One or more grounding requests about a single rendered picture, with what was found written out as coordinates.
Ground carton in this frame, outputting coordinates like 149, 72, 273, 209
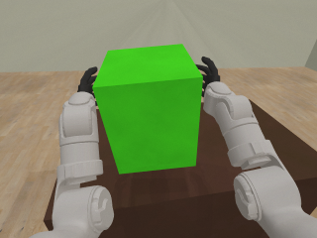
92, 44, 203, 175

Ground right robot upper arm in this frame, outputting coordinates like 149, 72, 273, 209
234, 166, 317, 238

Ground left robot hand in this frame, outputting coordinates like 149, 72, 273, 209
77, 66, 98, 106

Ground left robot forearm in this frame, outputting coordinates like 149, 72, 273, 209
52, 91, 103, 222

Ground pedestal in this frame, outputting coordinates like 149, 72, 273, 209
43, 99, 317, 238

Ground right robot forearm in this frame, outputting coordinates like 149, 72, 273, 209
203, 81, 301, 205

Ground right robot hand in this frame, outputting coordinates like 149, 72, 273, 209
196, 57, 221, 97

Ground left robot upper arm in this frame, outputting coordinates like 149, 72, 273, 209
29, 185, 114, 238

